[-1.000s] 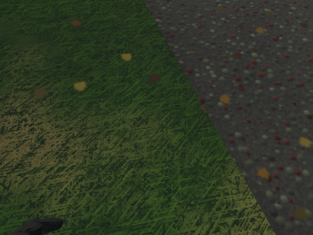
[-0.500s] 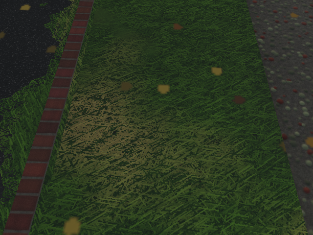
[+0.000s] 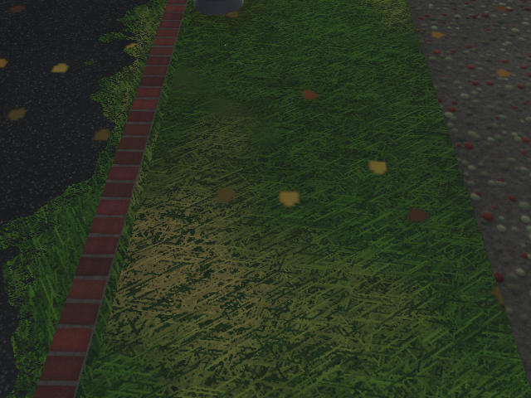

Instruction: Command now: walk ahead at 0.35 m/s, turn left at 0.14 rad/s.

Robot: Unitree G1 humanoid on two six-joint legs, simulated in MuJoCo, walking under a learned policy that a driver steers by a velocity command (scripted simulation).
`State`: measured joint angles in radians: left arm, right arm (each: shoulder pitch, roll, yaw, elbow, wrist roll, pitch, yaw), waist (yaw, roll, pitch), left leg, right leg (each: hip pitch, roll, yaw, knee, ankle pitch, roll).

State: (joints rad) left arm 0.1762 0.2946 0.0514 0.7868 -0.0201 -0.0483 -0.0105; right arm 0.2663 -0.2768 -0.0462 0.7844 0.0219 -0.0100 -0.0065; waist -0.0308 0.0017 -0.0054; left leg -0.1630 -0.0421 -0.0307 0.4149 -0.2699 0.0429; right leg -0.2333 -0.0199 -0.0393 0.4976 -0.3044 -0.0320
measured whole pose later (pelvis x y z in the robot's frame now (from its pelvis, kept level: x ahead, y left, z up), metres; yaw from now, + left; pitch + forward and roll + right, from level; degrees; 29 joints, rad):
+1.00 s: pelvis +0.39 +0.06 -0.01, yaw +17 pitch +1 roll +1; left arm 0.16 0.25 0.03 0.74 0.02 -0.03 0.02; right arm 0.18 -0.26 -0.03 0.84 -0.02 -0.03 0.00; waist -0.02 0.00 0.02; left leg -0.18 -0.08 -0.03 0.51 -0.33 0.05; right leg -0.37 -0.03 0.01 0.52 -0.16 0.01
